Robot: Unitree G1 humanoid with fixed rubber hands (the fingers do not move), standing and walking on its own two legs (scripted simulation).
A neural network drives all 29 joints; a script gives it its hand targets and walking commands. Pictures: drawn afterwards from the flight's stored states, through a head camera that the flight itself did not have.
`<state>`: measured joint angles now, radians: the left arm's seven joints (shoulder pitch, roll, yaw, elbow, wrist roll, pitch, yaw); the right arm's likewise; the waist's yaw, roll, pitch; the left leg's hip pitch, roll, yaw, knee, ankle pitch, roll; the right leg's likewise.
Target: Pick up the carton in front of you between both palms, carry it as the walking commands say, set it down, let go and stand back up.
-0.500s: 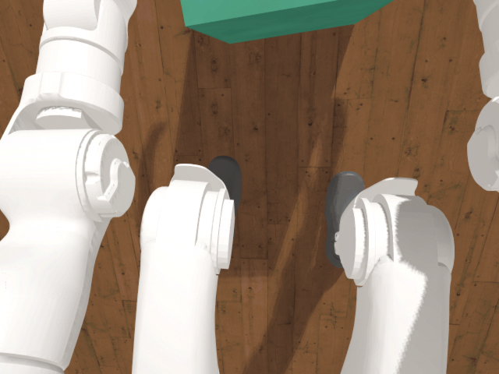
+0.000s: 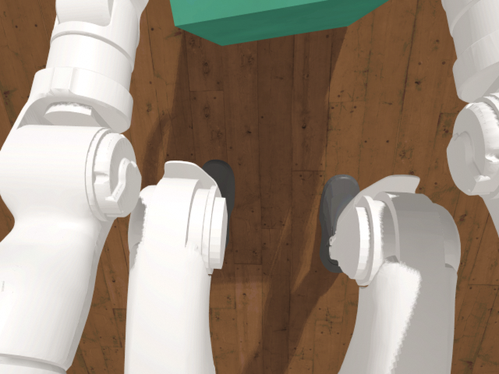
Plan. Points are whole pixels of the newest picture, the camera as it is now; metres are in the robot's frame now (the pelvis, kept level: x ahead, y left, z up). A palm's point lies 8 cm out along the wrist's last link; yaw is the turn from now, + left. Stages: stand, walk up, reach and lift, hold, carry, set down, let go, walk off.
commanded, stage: reach and lift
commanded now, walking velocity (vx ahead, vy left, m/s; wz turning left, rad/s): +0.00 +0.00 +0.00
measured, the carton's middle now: out of the picture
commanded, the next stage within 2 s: none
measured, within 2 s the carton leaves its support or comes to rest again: leaves its support in 0.42 s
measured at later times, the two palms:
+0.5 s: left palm out of the picture +0.56 +0.17 -0.12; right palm out of the picture +0.58 -0.13 -0.14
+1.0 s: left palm out of the picture +0.51 +0.16 +0.07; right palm out of the picture +0.51 -0.14 +0.06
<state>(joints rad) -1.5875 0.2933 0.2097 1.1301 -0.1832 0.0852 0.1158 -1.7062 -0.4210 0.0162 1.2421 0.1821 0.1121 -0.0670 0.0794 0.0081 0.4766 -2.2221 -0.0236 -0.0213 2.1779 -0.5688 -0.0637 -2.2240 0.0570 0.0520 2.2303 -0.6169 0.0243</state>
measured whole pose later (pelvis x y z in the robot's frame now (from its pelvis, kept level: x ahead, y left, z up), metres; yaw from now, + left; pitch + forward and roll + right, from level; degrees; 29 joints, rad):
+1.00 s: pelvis -0.02 +0.00 +0.12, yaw -2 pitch +43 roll +1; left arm -1.20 0.03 0.58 0.68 0.26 0.42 0.04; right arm -1.23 -0.04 -0.48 0.77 -0.27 0.40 -0.04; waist 0.05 0.00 -0.07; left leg -2.03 -0.11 -0.11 1.71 -0.43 -0.10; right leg -2.03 0.14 0.10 1.74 -0.46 0.06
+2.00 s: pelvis +0.09 +0.00 +0.37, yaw -2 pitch +12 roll +0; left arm -0.38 -0.14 0.34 0.50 0.23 0.42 0.03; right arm -0.36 0.15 -0.32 0.52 -0.22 0.42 -0.04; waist 0.01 0.01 -0.15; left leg -0.62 -0.06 -0.15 0.72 -0.31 -0.03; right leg -0.61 0.07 0.14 0.74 -0.33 0.02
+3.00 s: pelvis +0.10 +0.00 +0.41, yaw -2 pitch -4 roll +0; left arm -0.27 -0.15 0.24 0.31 0.28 0.67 0.01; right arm -0.25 0.15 -0.22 0.30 -0.27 0.67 -0.01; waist 0.00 0.01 -0.01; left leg -0.11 -0.03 -0.14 0.37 -0.19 -0.02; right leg -0.09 0.04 0.14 0.38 -0.21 0.01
